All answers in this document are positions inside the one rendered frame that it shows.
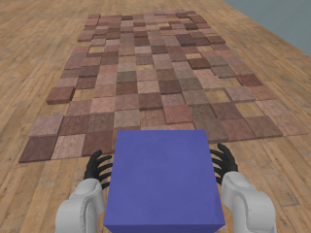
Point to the carton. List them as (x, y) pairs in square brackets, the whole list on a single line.
[(163, 181)]

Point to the robot left forearm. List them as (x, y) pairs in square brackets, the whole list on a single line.
[(79, 213)]

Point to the robot right forearm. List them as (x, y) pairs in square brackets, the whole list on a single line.
[(252, 210)]

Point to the robot right hand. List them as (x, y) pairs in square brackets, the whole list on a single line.
[(227, 162)]

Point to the robot left hand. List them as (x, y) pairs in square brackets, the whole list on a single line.
[(93, 171)]

